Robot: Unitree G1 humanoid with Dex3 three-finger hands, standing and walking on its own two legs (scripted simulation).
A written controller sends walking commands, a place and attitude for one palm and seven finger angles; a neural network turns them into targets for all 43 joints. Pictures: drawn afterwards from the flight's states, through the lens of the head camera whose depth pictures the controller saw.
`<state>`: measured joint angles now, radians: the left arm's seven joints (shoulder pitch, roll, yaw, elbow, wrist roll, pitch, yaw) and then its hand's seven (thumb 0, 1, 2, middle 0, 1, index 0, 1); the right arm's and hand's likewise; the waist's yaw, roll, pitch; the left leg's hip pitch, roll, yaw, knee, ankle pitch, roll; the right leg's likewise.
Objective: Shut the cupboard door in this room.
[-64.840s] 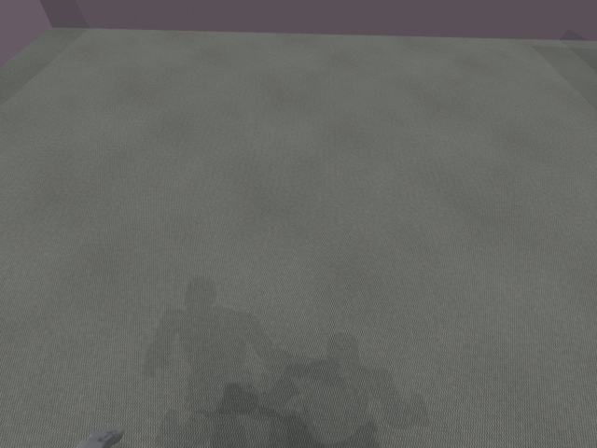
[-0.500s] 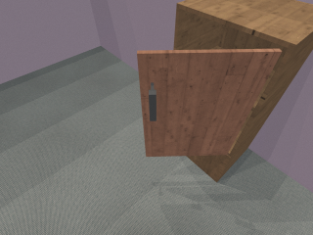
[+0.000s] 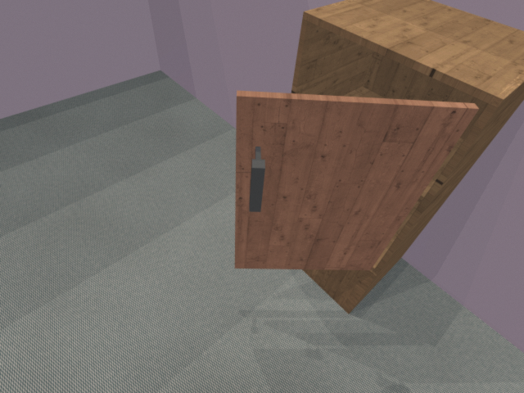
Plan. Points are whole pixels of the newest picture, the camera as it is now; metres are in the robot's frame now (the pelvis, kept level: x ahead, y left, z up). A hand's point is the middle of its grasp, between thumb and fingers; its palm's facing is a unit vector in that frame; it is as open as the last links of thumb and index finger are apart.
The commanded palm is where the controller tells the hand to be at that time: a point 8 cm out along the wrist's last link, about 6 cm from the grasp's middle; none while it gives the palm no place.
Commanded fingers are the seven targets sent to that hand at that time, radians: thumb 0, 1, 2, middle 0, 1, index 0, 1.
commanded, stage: shuffle to correct the standing spot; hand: left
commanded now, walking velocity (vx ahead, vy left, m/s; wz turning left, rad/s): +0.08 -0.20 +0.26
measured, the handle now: (256, 179) +0.51 +0.04 +0.02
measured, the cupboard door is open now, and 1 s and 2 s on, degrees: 49 49 49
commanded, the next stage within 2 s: come to a stop and stand still in 0.92 s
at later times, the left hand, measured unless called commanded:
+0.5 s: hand out of the picture +0.00 +0.10 -0.18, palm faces +0.13 -0.98 -0.17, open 7.3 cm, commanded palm none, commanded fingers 0.00 0.90 0.90 -0.20 -0.30 -0.20 -0.30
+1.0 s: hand out of the picture +0.12 +0.04 -0.17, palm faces +0.09 -0.98 -0.18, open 7.4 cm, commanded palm none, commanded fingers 0.00 0.90 0.90 -0.20 -0.30 -0.20 -0.30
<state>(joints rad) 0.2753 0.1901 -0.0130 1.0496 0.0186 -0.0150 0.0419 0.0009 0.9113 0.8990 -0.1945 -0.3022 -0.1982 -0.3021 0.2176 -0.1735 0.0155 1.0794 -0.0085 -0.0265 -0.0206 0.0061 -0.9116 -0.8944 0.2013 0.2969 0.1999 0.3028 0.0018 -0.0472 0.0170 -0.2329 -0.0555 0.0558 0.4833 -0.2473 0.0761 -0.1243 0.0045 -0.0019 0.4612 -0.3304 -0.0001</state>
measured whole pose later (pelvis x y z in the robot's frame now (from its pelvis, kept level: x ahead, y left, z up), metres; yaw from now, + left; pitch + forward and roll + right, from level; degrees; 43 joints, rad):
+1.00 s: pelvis +0.06 -0.15 +0.00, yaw +5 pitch +1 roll -2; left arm 0.18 0.21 0.08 0.96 0.03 0.07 -0.01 0.00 0.91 0.90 -0.19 -0.30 -0.19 -0.30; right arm 0.29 -0.13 -0.04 1.04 -0.04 0.00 -0.04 0.00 -0.91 -0.89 0.21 0.30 0.20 0.30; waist -0.03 -0.01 0.08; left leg -0.22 0.15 0.08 0.49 -0.29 -0.05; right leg -0.44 -0.07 -0.03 0.80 -0.35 0.04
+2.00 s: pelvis +0.05 -0.20 +0.00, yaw +7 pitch +0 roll +1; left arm 0.24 0.17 0.01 1.06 0.02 0.00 0.03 0.01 0.94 0.90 -0.19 -0.30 -0.20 -0.30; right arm 0.30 -0.13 -0.01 1.10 -0.02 0.00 -0.03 0.00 -0.92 -0.89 0.20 0.30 0.20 0.30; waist -0.02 -0.01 0.06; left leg -0.21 -0.03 0.07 0.47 -0.26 0.04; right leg -0.16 -0.01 -0.04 0.47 -0.32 -0.01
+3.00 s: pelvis +0.04 -0.15 +0.00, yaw +5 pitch -1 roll -1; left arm 0.36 0.17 0.01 1.07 0.03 0.02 0.03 0.00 0.91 0.90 -0.19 -0.30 -0.20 -0.30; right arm 0.37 -0.13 0.00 1.11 -0.02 -0.03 -0.02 0.00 -0.91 -0.89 0.20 0.30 0.20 0.30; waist -0.01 -0.04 0.03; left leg -0.19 -0.05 0.13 0.50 -0.30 0.13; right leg -0.30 -0.04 -0.03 0.82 -0.46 -0.02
